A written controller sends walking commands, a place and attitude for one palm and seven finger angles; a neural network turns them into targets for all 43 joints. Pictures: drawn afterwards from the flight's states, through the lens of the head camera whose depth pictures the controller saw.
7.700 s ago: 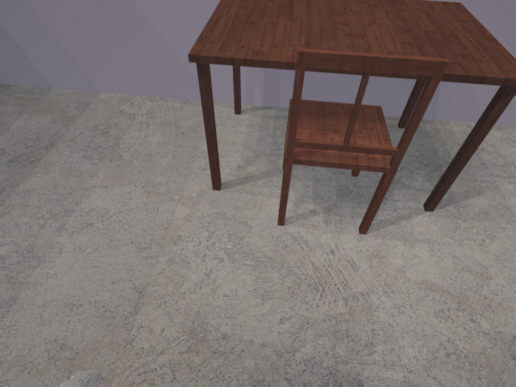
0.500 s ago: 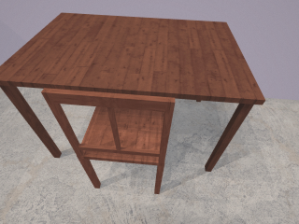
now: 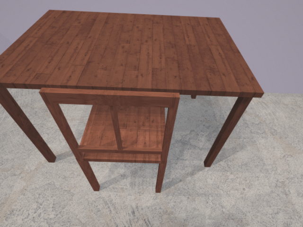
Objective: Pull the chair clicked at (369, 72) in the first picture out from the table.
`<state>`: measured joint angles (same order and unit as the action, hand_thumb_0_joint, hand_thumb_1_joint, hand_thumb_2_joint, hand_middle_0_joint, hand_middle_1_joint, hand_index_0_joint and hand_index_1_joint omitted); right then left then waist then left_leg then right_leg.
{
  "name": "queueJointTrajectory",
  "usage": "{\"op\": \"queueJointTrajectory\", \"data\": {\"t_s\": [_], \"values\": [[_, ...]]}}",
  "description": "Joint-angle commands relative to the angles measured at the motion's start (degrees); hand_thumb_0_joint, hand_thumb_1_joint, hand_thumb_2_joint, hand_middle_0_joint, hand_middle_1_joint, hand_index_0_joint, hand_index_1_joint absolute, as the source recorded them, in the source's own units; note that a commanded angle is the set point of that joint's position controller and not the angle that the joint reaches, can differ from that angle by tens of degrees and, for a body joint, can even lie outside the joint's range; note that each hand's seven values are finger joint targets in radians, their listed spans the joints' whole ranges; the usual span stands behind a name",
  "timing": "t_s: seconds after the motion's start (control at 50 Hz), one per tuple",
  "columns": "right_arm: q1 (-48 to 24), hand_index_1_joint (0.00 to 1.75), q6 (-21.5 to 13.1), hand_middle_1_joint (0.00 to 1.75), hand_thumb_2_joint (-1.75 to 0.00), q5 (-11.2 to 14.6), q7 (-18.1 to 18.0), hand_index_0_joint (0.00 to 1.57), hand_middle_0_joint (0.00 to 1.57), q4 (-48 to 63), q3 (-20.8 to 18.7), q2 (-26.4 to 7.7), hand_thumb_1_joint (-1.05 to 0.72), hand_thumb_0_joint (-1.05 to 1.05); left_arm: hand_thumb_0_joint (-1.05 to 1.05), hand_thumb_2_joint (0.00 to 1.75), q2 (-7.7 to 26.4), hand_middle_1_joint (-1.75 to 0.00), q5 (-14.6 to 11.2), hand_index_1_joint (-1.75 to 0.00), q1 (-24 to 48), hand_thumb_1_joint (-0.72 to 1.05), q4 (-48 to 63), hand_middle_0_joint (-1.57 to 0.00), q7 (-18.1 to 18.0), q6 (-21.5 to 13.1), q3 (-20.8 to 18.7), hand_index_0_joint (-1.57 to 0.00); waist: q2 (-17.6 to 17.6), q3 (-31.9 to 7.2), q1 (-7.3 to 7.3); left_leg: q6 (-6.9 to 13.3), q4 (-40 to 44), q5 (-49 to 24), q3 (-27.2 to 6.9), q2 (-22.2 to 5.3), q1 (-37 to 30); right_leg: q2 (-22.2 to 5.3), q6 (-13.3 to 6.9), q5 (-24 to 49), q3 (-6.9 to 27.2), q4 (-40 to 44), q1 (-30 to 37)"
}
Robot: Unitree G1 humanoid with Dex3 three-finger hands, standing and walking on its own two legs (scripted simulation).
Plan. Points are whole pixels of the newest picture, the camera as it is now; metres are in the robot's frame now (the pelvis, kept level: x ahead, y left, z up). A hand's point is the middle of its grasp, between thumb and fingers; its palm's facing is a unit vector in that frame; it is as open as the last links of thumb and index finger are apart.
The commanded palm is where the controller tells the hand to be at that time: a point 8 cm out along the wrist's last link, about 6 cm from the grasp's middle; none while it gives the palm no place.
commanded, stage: come to a stop and stand still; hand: left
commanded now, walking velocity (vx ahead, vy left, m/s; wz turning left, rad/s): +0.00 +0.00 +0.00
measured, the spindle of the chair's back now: (116, 129) +0.47 +0.15 -0.09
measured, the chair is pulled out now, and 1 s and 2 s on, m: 0.00 0.00 0.00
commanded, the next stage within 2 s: look again from close up in 0.48 s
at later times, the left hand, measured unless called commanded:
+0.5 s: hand out of the picture +0.04 +0.17 -0.16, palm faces +0.04 -0.98 -0.21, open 7.3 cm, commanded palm none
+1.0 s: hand out of the picture +0.01 +0.16 -0.16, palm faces +0.04 -0.98 -0.18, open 7.4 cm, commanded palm none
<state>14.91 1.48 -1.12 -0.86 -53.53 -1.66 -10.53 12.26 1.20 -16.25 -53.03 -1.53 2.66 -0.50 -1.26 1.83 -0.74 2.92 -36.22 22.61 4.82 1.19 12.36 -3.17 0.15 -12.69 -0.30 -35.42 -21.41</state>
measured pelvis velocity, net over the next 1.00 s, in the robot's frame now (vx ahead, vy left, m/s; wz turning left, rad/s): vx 0.01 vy -0.01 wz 0.00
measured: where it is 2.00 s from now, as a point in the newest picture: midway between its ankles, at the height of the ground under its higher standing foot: outside the picture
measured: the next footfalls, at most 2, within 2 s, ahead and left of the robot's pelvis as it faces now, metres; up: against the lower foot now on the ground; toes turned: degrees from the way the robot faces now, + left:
none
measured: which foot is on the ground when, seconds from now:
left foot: down 0.00-1.00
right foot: down 0.00-1.00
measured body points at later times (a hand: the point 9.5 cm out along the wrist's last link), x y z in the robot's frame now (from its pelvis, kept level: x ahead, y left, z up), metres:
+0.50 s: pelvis +0.01 -0.01 +0.01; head +0.02 -0.01 +0.46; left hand +0.04 +0.22 -0.14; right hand +0.05 -0.24 -0.15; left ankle -0.03 +0.08 -0.72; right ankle +0.07 -0.15 -0.72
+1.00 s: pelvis +0.01 -0.01 +0.02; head +0.02 -0.01 +0.46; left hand +0.01 +0.21 -0.14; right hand -0.01 -0.22 -0.15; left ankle -0.03 +0.08 -0.72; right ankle +0.07 -0.15 -0.72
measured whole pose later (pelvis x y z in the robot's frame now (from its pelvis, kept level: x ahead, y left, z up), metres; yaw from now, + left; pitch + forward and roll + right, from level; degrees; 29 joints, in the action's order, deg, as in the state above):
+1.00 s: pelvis +0.01 -0.01 +0.02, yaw +0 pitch -2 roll +0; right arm 17.4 -0.7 -0.4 -1.0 -66.6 -0.1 -7.5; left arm 7.7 0.3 -17.7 -63.1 -2.3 -0.7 0.1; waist -0.2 2.8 -0.7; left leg 2.2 -25.1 17.8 4.3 1.4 5.2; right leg -3.1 1.7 -9.1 -0.9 -26.2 -14.8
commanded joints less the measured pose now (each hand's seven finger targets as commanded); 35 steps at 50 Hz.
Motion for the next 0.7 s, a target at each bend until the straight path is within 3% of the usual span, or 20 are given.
{"op": "queueJointTrajectory", "data": {"t_s": [0.0,0.04,0.08,0.14,0.2,0.24,0.28,0.5,0.68], "values": [[-1.79,0.3,-1.69,0.3,-0.9,-0.13,-0.29,0.2,0.2,5.52,-1.66,-8.66,-0.9,0.0,0.0,0.9,4.39,-0.3,0.19,-0.3,-1.73,0.9,4.02,-0.2,-0.35,-1.67,-0.62,-0.2,4.95,3.53,0.38,1.07,17.29,2.07,-11.28,-8.83,11.35,0.53,-1.01,-1.85,-1.75,2.28,5.13],[-1.45,0.3,-1.8,0.3,-0.9,-0.05,-0.47,0.2,0.2,5.28,-1.86,-9.19,-0.9,0.0,0.0,0.9,4.1,-0.3,0.27,-0.3,-2.11,0.9,3.64,-0.2,-0.3,-1.94,-0.67,-0.2,5.42,4.29,0.3,1.23,17.51,-0.1,-11.35,-9.2,10.4,0.4,-0.58,0.3,-1.95,2.3,4.21],[-0.92,0.3,-1.97,0.3,-0.9,-0.14,-0.32,0.2,0.2,4.43,-1.39,-8.42,-0.9,0.0,0.0,0.9,3.68,-0.3,0.04,-0.3,-2.87,0.9,2.97,-0.2,-0.32,-2.39,-0.51,-0.2,3.78,3.46,0.58,1.06,15.97,-4.11,-10.2,-8.22,8.39,-0.19,-1.01,2.02,-0.08,4.69,5.48],[0.76,0.3,-2.3,0.3,-0.9,0.06,-0.4,0.2,0.2,3.1,-1.27,-7.79,-0.9,0.0,0.0,0.9,4.35,-0.3,-0.23,-0.3,-3.14,0.9,2.08,-0.2,-0.59,-3.2,-0.86,-0.2,-0.24,1.24,-0.32,0.36,12.6,-10.39,-8.4,-6.18,4.6,-2.03,-1.54,7.08,2.53,6.33,5.98],[1.2,0.3,-2.47,0.3,-0.9,0.1,-0.38,0.2,0.2,1.32,-0.91,-6.95,-0.9,0.0,0.0,0.9,4.39,-0.3,-0.48,-0.3,-3.16,0.9,1.24,-0.2,-0.75,-3.38,-0.84,-0.2,0.67,-0.87,-0.4,0.08,11.97,-14.33,-7.65,-5.88,1.81,-2.75,-1.65,9.64,2.78,6.59,7.13],[1.13,0.3,-2.57,0.3,-0.9,0.17,-0.48,0.2,0.2,0.28,-0.93,-6.58,-0.9,0.0,0.0,0.9,4.41,-0.3,-0.46,-0.3,-3.44,0.9,0.56,-0.2,-0.92,-3.59,-1.0,-0.2,-0.8,-1.16,-0.32,-0.19,11.14,-16.41,-7.12,-5.55,1.18,-3.32,-1.76,12.67,3.22,6.67,7.97],[1.34,0.3,-2.57,0.3,-0.9,0.14,-0.42,0.2,0.2,-0.79,-0.76,-6.27,-0.9,0.0,0.0,0.9,4.49,-0.3,-0.57,-0.3,-3.4,0.9,-0.07,-0.2,-1.01,-3.71,-0.92,-0.2,-0.88,-2.24,-0.32,-0.38,11.13,-16.78,-6.71,-5.43,0.12,-3.69,-1.97,13.73,3.6,6.98,8.89],[1.07,0.3,-2.65,0.3,-0.9,0.33,-0.41,0.2,0.2,-6.36,-0.08,-4.85,-0.9,0.0,0.0,0.9,3.37,-0.3,-0.65,-0.3,-2.25,0.9,-3.69,-0.2,-1.26,-3.71,-0.74,-0.2,1.83,1.2,0.64,-0.98,15.38,-13.06,-7.02,-6.09,1.44,-3.56,-1.19,9.4,2.6,10.02,10.61],[3.26,0.3,-2.53,0.3,-0.9,0.51,-0.3,0.2,0.2,-9.69,0.16,-3.87,-0.9,0.0,0.0,0.9,2.81,-0.3,-0.73,-0.3,-2.27,0.9,-5.91,-0.2,-1.25,-3.83,-0.4,-0.2,0.66,3.23,0.58,-1.13,17.76,-9.51,-7.12,-6.24,1.54,-3.38,-1.14,6.38,2.69,12.22,10.39]]}}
